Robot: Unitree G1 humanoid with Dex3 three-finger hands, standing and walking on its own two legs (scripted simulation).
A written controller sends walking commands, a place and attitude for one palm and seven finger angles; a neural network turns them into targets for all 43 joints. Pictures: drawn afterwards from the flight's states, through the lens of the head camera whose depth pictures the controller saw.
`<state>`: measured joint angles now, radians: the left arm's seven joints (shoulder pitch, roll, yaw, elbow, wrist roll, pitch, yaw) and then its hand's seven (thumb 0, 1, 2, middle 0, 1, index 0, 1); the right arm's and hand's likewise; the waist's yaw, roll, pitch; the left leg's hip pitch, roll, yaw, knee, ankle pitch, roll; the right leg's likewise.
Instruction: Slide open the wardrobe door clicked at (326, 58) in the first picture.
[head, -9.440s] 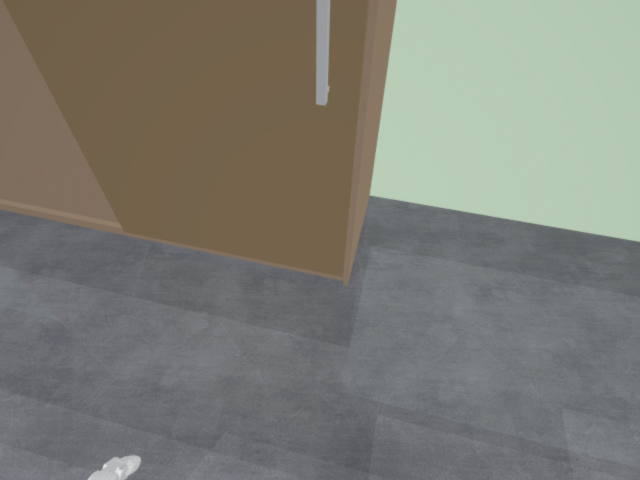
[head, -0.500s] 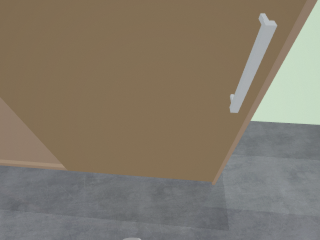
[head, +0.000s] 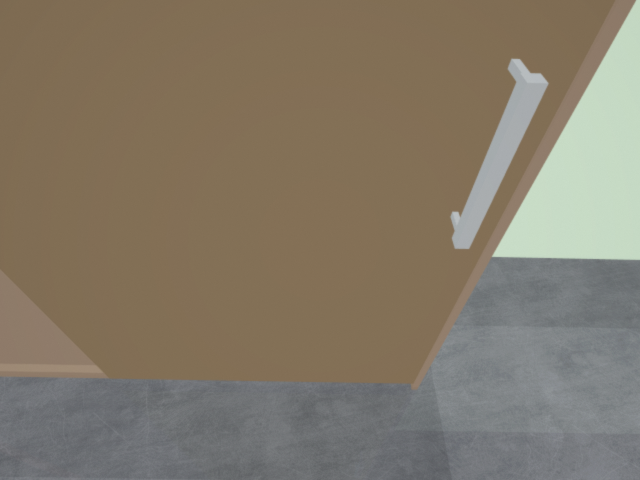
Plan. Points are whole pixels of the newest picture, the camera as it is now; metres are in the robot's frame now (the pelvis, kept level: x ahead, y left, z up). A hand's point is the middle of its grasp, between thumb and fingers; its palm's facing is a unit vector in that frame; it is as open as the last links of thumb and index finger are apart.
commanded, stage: come to a stop and stand still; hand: right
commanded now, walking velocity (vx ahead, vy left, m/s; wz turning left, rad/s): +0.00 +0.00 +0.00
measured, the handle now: (485, 166) +0.49 -0.20 +0.15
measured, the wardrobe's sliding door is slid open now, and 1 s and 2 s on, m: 0.00 0.00 0.00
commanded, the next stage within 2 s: look again from close up in 0.04 s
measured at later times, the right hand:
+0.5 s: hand out of the picture -0.03 -0.21 -0.18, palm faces +0.01 +0.98 -0.17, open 7.3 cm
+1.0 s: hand out of the picture -0.05 -0.20 -0.18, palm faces +0.02 +0.99 -0.15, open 7.3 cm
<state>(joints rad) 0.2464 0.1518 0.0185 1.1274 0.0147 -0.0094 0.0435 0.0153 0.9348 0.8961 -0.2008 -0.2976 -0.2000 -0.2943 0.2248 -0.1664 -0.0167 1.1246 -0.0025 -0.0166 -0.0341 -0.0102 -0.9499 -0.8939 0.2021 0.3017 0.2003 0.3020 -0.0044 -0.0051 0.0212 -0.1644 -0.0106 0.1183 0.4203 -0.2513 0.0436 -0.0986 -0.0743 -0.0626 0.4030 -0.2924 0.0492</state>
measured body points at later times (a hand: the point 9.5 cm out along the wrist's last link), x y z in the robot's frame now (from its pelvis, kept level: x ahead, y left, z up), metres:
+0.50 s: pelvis -0.04 -0.04 +0.00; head -0.04 -0.05 +0.45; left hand -0.04 +0.17 -0.16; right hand -0.03 -0.26 -0.17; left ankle -0.01 +0.08 -0.74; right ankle -0.04 -0.14 -0.74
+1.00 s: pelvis -0.04 -0.05 +0.00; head -0.03 -0.05 +0.45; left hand -0.05 +0.17 -0.16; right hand -0.05 -0.25 -0.16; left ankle -0.01 +0.08 -0.74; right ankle -0.04 -0.14 -0.74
